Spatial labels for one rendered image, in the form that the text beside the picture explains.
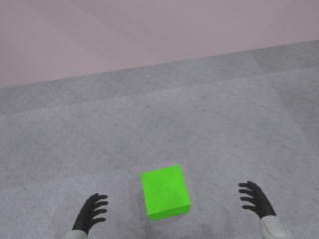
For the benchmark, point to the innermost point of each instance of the robot right hand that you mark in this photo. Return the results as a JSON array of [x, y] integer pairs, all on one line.
[[262, 205]]

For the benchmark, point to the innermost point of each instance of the robot left hand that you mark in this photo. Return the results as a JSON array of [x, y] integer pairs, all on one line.
[[85, 221]]

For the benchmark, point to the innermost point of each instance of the right robot forearm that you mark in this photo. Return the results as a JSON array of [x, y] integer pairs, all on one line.
[[273, 227]]

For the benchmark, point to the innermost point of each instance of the carton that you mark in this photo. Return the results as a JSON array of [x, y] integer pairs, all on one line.
[[165, 193]]

